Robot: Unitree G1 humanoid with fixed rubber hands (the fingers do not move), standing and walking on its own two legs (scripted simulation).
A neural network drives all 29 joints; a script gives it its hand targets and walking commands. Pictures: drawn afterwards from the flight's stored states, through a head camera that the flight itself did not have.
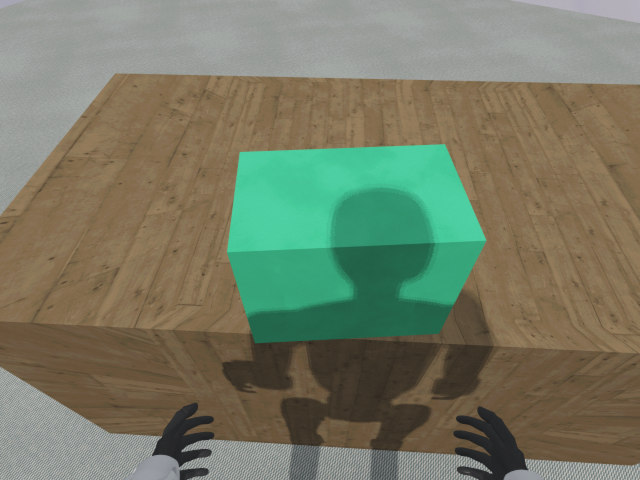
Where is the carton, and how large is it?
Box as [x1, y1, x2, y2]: [227, 144, 485, 342]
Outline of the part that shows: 444,144 240,152 227,253 255,342 425,334 439,332 485,242 485,238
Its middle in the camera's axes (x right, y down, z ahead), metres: +0.04 +0.01 +0.55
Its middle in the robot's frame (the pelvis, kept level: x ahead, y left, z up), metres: +0.41 +0.02 +0.04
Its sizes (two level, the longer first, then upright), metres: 0.280 0.173 0.221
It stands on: a pedestal, 0.71 m high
